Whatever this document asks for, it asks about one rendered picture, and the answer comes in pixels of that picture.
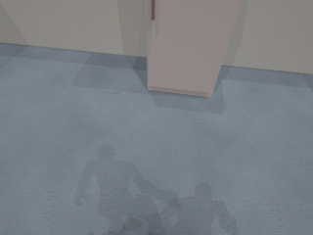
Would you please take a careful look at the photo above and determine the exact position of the fridge door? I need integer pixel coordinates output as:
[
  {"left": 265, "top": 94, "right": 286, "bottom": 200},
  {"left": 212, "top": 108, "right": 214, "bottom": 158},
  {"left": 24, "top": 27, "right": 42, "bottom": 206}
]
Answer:
[{"left": 148, "top": 0, "right": 241, "bottom": 93}]

